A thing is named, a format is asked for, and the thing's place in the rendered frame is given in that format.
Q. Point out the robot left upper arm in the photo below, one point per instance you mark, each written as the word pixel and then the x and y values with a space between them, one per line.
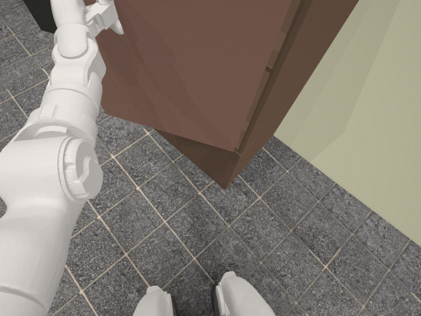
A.
pixel 44 184

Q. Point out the robot right thigh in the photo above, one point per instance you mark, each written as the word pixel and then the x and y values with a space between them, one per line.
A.
pixel 237 297

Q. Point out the cupboard door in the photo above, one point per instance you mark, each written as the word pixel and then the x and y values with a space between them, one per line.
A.
pixel 188 67

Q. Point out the left robot shin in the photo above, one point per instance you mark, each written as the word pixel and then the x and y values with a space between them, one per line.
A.
pixel 153 289

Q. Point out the robot left forearm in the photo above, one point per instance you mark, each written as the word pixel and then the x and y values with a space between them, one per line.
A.
pixel 72 98

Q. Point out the robot left hand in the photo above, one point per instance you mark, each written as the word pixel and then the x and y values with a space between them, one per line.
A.
pixel 98 16

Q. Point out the handle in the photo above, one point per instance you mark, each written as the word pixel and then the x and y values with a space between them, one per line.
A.
pixel 42 13

